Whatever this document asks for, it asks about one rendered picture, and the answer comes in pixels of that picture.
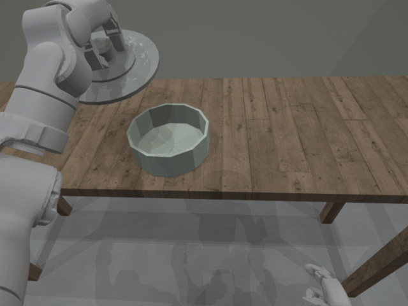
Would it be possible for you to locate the left robot forearm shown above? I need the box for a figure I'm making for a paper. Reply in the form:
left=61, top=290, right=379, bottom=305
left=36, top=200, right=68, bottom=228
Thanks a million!
left=0, top=0, right=92, bottom=156

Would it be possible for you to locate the pot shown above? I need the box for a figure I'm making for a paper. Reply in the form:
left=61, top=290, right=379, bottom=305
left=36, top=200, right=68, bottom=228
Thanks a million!
left=126, top=103, right=210, bottom=177

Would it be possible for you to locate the robot right hand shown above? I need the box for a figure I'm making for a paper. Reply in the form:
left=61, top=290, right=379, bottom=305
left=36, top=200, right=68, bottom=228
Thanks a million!
left=302, top=263, right=352, bottom=306

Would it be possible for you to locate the robot left upper arm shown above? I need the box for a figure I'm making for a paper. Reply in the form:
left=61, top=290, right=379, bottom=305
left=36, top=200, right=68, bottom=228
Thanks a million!
left=0, top=152, right=63, bottom=306

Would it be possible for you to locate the lid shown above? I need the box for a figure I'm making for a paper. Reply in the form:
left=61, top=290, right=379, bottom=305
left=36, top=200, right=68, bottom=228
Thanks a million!
left=79, top=29, right=160, bottom=105

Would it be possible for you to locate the robot left hand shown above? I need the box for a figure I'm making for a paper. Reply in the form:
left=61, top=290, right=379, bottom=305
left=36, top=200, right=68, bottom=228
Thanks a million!
left=62, top=0, right=125, bottom=71

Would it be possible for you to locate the knob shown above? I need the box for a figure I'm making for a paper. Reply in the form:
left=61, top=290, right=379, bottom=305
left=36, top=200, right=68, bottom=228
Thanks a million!
left=92, top=38, right=116, bottom=62

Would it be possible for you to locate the table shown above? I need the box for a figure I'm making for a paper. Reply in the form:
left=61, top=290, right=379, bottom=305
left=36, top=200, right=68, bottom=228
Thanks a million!
left=0, top=75, right=408, bottom=298

